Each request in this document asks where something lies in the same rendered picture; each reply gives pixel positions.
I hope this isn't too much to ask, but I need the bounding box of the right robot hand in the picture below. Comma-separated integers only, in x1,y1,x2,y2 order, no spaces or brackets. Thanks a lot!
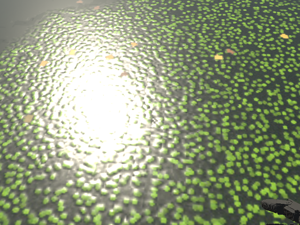
261,199,300,225

